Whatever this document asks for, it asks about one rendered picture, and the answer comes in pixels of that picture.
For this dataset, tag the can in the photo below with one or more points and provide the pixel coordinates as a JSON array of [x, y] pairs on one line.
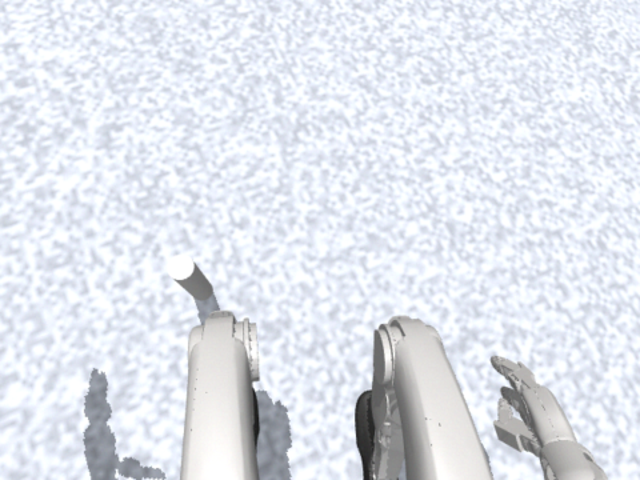
[[187, 274]]

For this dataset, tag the right robot hand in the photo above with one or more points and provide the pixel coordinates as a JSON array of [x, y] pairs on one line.
[[537, 406]]

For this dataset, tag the right robot foot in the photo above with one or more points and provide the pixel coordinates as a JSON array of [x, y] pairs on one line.
[[365, 432]]

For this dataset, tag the right robot arm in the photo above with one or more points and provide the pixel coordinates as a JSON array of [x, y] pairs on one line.
[[568, 460]]

